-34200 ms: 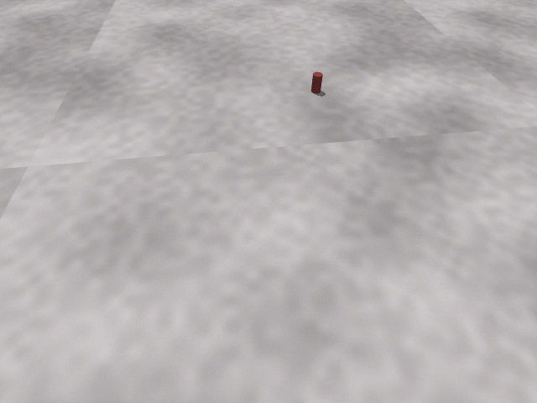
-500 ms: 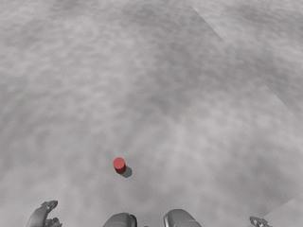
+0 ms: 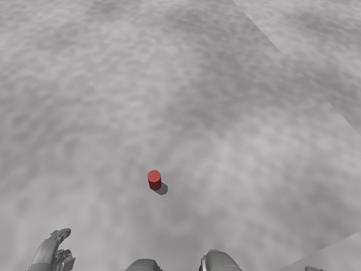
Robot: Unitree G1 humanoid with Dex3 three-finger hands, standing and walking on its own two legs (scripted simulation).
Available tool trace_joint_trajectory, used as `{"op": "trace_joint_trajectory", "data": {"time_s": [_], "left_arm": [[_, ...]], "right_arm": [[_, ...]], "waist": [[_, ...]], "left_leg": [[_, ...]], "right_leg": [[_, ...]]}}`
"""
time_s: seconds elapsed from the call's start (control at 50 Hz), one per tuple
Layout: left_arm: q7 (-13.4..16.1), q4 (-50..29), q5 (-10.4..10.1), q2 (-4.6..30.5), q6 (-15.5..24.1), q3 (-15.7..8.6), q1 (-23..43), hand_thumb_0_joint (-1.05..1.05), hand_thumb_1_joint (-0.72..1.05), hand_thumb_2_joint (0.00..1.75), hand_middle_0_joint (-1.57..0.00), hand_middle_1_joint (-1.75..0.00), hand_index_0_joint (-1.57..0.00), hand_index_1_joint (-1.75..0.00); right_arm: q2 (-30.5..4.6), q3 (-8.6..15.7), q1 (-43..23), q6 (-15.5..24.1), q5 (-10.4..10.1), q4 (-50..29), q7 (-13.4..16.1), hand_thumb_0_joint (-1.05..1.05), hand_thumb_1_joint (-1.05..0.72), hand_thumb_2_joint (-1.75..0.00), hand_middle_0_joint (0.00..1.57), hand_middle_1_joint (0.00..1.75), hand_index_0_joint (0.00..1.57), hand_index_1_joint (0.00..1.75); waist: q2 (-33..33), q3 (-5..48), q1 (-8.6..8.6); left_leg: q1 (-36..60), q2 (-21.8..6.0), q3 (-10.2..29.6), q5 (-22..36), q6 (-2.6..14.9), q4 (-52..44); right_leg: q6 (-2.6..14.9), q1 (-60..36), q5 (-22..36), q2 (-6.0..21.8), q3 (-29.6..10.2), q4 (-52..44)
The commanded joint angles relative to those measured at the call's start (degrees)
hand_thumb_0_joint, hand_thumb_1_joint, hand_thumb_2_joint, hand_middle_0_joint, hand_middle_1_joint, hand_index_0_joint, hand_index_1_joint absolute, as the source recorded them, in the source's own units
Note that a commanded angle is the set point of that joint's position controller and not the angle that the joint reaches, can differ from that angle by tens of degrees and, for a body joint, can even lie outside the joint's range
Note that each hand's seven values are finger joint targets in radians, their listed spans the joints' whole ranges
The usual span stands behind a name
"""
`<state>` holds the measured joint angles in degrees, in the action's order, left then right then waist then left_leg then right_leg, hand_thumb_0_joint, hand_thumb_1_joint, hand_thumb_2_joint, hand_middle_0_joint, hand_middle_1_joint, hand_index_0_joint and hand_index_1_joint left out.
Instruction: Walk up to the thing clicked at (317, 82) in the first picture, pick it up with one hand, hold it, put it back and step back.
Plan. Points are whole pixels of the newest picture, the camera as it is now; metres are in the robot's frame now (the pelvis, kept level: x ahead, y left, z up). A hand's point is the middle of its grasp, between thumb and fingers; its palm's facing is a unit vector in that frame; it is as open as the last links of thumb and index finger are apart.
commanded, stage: step back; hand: left
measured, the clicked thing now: (154, 180) +0.57 +0.15 -0.69
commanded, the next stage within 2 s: none
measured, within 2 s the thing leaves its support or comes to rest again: neither
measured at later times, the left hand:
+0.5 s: hand out of the picture -0.07 +0.23 -0.13, palm faces -0.07 -0.91 -0.41, open 7.4 cm
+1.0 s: hand out of the picture -0.22 +0.23 -0.15, palm faces -0.05 -0.92 -0.39, open 7.4 cm
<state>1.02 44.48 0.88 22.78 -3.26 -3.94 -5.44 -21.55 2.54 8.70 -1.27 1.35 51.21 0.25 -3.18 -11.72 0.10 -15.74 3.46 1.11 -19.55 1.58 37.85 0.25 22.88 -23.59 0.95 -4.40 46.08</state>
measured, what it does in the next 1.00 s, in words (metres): walks backwards: right foot, then left foot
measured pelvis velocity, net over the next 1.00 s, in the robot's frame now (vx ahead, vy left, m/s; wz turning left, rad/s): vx -0.33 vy -0.04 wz -0.05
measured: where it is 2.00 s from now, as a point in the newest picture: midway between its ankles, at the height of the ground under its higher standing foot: outside the picture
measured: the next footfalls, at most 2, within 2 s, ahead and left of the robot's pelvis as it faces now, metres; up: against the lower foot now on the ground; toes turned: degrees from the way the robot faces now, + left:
right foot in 0.34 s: -0.10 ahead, -0.15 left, +0.00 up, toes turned -2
left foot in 0.70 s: -0.20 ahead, +0.09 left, +0.00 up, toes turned +0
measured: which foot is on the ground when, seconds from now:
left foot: down 0.00-0.36, up 0.38-0.68, down 0.70-1.00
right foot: up 0.00-0.32, down 0.34-0.72, up 0.74-1.00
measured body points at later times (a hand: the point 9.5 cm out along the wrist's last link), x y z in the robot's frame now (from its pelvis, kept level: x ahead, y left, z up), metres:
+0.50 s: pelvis -0.15 -0.03 +0.01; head -0.11 -0.06 +0.45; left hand -0.06 +0.27 -0.10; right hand -0.07 -0.36 -0.12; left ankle -0.11 +0.10 -0.65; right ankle -0.14 -0.15 -0.72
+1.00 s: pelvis -0.33 -0.04 +0.00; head -0.27 -0.03 +0.45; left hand -0.22 +0.28 -0.12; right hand -0.21 -0.36 -0.10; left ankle -0.24 +0.09 -0.72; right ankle -0.38 -0.17 -0.69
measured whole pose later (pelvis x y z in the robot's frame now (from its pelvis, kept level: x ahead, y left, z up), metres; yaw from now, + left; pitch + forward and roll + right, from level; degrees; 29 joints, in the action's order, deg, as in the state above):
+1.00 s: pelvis -0.33 -0.04 +0.00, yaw -3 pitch -2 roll -1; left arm 0.4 47.8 1.2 23.2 -3.4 -4.5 -9.1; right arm -21.6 1.9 6.2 -1.4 2.0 47.3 0.6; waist -1.3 -9.7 0.6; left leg -23.0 -2.6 -0.9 -11.1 0.4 35.8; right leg -1.0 17.7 -29.0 -1.8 -4.2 51.2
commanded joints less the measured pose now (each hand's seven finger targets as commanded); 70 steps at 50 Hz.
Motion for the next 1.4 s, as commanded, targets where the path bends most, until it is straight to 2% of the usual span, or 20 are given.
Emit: {"op": "trace_joint_trajectory", "data": {"time_s": [0.0, 0.2, 0.3, 0.34, 0.36, 0.42, 0.56, 0.64, 0.68, 0.72, 0.78, 0.94, 1.02, 1.04, 1.06, 1.08, 1.14, 1.26, 1.34, 1.38], "left_arm": [[1.45, -3.79, -0.42, 10.19, 0.54, -3.47, -0.05, 0.00, 0.90, 0.90, -0.20, -0.30, -0.20, -0.30], [-0.10, -2.63, 0.00, 9.12, 1.23, -3.68, -5.12, 0.00, 0.90, 0.90, -0.20, -0.30, -0.20, -0.30], [-0.83, 3.05, 0.80, 8.80, 1.74, -4.35, -15.93, 0.00, 0.90, 0.90, -0.20, -0.30, -0.20, -0.30], [-1.04, -0.30, 1.59, 18.71, 2.15, -6.90, -9.95, 0.00, 0.90, 0.90, -0.20, -0.30, -0.20, -0.30], [-0.77, -2.58, 1.89, 21.29, 2.12, -7.06, -6.23, 0.00, 0.90, 0.90, -0.20, -0.30, -0.20, -0.30], [0.03, -3.98, 1.45, 12.59, 2.70, -4.92, 2.45, 0.00, 0.90, 0.90, -0.20, -0.30, -0.20, -0.30], [1.11, -4.73, 1.71, 12.11, 2.08, -4.62, -3.72, 0.00, 0.90, 0.90, -0.20, -0.30, -0.20, -0.30], [0.53, -5.26, 0.40, 12.49, 0.89, -3.71, -1.44, 0.00, 0.90, 0.90, -0.20, -0.30, -0.20, -0.30], [0.16, -5.82, 0.05, 9.30, 0.41, -2.52, -3.40, 0.00, 0.90, 0.90, -0.20, -0.30, -0.20, -0.30], [1.22, -6.13, 0.73, 11.48, 0.44, -4.26, 4.04, 0.00, 0.90, 0.90, -0.20, -0.30, -0.20, -0.30], [1.02, -2.23, -0.76, 10.43, 0.13, -3.91, -3.34, 0.00, 0.90, 0.90, -0.20, -0.30, -0.20, -0.30], [-0.15, -1.09, 0.24, 8.85, 1.50, -3.09, -4.31, 0.00, 0.90, 0.90, -0.20, -0.30, -0.20, -0.30], [-0.27, 3.74, 1.29, 10.61, 2.11, -3.60, -12.46, 0.00, 0.90, 0.90, -0.20, -0.30, -0.20, -0.30], [-0.37, 2.88, 1.96, 15.62, 2.37, -5.05, -12.14, 0.00, 0.90, 0.90, -0.20, -0.30, -0.20, -0.30], [-0.31, 1.14, 1.74, 22.22, 1.94, -6.37, -7.59, 0.00, 0.90, 0.90, -0.20, -0.30, -0.20, -0.30], [-0.15, -0.39, 1.68, 20.87, 2.36, -5.81, -4.89, 0.00, 0.90, 0.90, -0.20, -0.30, -0.20, -0.30], [0.58, -1.38, 1.89, 13.82, 2.97, -4.23, 2.15, 0.00, 0.90, 0.90, -0.20, -0.30, -0.20, -0.30], [0.30, 0.73, 2.32, 14.87, 3.93, -5.08, -5.91, 0.00, 0.90, 0.90, -0.20, -0.30, -0.20, -0.30], [-0.65, 1.53, 1.75, 12.76, 2.91, -3.23, -4.34, 0.00, 0.90, 0.90, -0.20, -0.30, -0.20, -0.30], [-0.80, 1.70, 0.34, 8.96, 3.05, -2.15, -1.75, 0.00, 0.90, 0.90, -0.20, -0.30, -0.20, -0.30]], "right_arm": [[-16.90, 4.66, -0.53, 1.91, 0.34, -5.28, 1.15, 0.00, -0.90, -0.90, 0.20, 0.30, 0.20, 0.30], [-15.19, 4.42, 1.12, 1.44, 0.47, -7.70, 1.75, 0.00, -0.90, -0.90, 0.20, 0.30, 0.20, 0.30], [-15.97, 4.50, -4.05, -0.12, -0.17, -8.90, 1.19, 0.00, -0.90, -0.90, 0.20, 0.30, 0.20, 0.30], [-9.86, 3.01, -3.20, 0.01, -1.12, -10.36, 1.60, 0.00, -0.90, -0.90, 0.20, 0.30, 0.20, 0.30], [-12.45, 4.00, -5.07, -0.24, -0.64, -9.69, 2.35, 0.00, -0.90, -0.90, 0.20, 0.30, 0.20, 0.30], [-11.91, 3.59, 2.25, 0.11, -1.70, -5.97, 1.93, 0.00, -0.90, -0.90, 0.20, 0.30, 0.20, 0.30], [-10.81, 2.96, 2.37, 0.47, -0.49, -6.75, 1.89, 0.00, -0.90, -0.90, 0.20, 0.30, 0.20, 0.30], [-10.47, 3.57, 9.00, 0.96, -0.16, -3.45, 1.47, 0.00, -0.90, -0.90, 0.20, 0.30, 0.20, 0.30], [-16.06, 5.07, 7.99, 1.12, 1.09, -3.79, 1.51, 0.00, -0.90, -0.90, 0.20, 0.30, 0.20, 0.30], [-22.11, 6.21, 3.25, 1.28, 1.19, -5.73, 0.90, 0.00, -0.90, -0.90, 0.20, 0.30, 0.20, 0.30], [-15.62, 3.65, -3.39, 1.44, 1.01, -6.31, 1.87, 0.00, -0.90, -0.90, 0.20, 0.30, 0.20, 0.30], [-15.34, 4.16, 0.60, 0.28, 0.82, -6.84, 1.56, 0.00, -0.90, -0.90, 0.20, 0.30, 0.20, 0.30], [-14.70, 3.59, -3.09, -1.14, -0.31, -7.58, 0.98, 0.00, -0.90, -0.90, 0.20, 0.30, 0.20, 0.30], [-11.34, 2.64, -2.81, -0.89, -0.83, -9.04, 0.88, 0.00, -0.90, -0.90, 0.20, 0.30, 0.20, 0.30], [-10.71, 3.07, -5.86, -1.01, -0.72, -9.56, 2.14, 0.00, -0.90, -0.90, 0.20, 0.30, 0.20, 0.30], [-12.72, 3.85, -5.89, -1.33, -0.56, -8.86, 2.29, 0.00, -0.90, -0.90, 0.20, 0.30, 0.20, 0.30], [-11.67, 3.22, 0.41, -0.85, -1.13, -5.58, 1.84, 0.00, -0.90, -0.90, 0.20, 0.30, 0.20, 0.30], [-11.81, 3.23, -1.94, 0.48, 0.60, -5.04, 0.55, 0.00, -0.90, -0.90, 0.20, 0.30, 0.20, 0.30], [-11.00, 4.14, 5.91, 1.99, 0.57, 0.98, -0.04, 0.00, -0.90, -0.90, 0.20, 0.30, 0.20, 0.30], [-19.19, 4.93, 3.54, 2.69, 1.67, 0.13, 0.10, 0.00, -0.90, -0.90, 0.20, 0.30, 0.20, 0.30]], "waist": [[9.12, 13.70, -1.03], [12.92, 15.33, -2.47], [14.31, 17.42, 2.60], [-11.50, 11.21, 2.00], [-12.59, 8.76, 3.77], [-3.22, 9.54, -2.56], [-7.15, 12.67, 2.76], [-5.04, 16.27, -0.38], [7.15, 15.51, 0.04], [14.80, 12.17, -3.60], [8.23, 11.21, 2.37], [14.74, 16.32, -1.28], [11.73, 18.02, 2.08], [-2.28, 15.78, 1.85], [-14.64, 12.04, 5.00], [-10.20, 8.69, 3.49], [-2.60, 9.87, -1.44], [-6.41, 11.38, 4.62], [-2.09, 11.00, 0.16], [16.79, 8.99, -1.69]], "left_leg": [[5.39, -20.73, 19.64, 33.61, 11.61, -14.86], [11.25, -18.33, 12.29, 28.39, 13.05, -10.85], [-2.57, -15.08, 9.60, 12.23, 6.59, -7.71], [-19.44, 2.21, 2.98, -10.60, -1.13, 10.77], [-14.57, 1.27, 7.19, -16.21, -2.34, 24.10], [-12.99, 3.92, 9.39, -7.14, -1.49, 30.17], [-11.64, -0.41, 3.26, -11.64, -2.68, 13.72], [0.84, -1.11, -2.50, 2.75, -0.83, -11.97], [8.78, -14.08, 16.67, 12.74, 4.38, -15.86], [-4.92, -27.71, 32.85, 23.01, 17.29, -19.69], [-1.70, -18.87, 14.16, 29.74, 11.62, -13.71], [11.52, -17.99, 11.50, 29.72, 11.73, -8.58], [-2.83, -13.85, 8.46, 14.63, 4.87, -4.09], [-14.56, -5.00, 4.59, 1.92, 0.80, 5.45], [-14.82, 1.65, 4.28, -15.77, -1.79, 19.36], [-12.73, 0.30, 10.14, -15.33, -2.39, 27.61], [-11.66, 2.87, 8.61, -6.92, -2.00, 31.88], [-13.41, -2.80, 3.39, -11.56, -2.69, 9.44], [10.73, -1.37, -0.45, -3.00, 0.08, -17.57], [2.94, -22.30, 34.14, -34.29, 9.22, -28.16]], "right_leg": [[1.97, 5.04, -10.87, -6.99, -9.35, 23.90], [-2.06, 2.14, -5.78, -3.51, -1.48, 7.16], [1.73, -16.13, 7.47, -1.76, 3.97, -19.75], [10.20, -11.12, 2.90, 16.21, -24.15, -29.10], [17.57, 0.83, 6.03, 23.88, -30.75, -30.74], [9.82, -4.08, 24.33, 11.43, -9.09, -22.20], [12.25, -17.82, 32.96, 14.52, -8.65, -17.61], [9.03, -15.94, 31.92, 11.76, -5.59, -9.80], [3.02, 0.94, 11.43, 3.97, -1.85, -1.53], [0.41, 1.53, -14.83, -4.84, -5.32, 20.92], [1.02, 4.82, -6.78, -6.45, -6.94, 30.09], [-1.38, -0.42, -5.71, -1.72, 1.40, -2.51], [2.20, -15.69, 8.01, -0.02, 0.97, -21.63], [5.82, -17.06, 9.05, 10.28, -15.32, -23.15], [15.86, -2.31, 9.44, 22.73, -27.93, -28.88], [17.26, 4.08, 9.04, 23.97, -28.29, -29.94], [10.62, -1.52, 20.34, 12.50, -8.37, -21.06], [11.35, -15.72, -7.59, 14.27, -13.40, -23.65], [6.67, -0.61, -10.61, 9.53, -5.52, -17.73], [0.21, 10.71, -10.11, -0.52, 5.29, -0.41]]}}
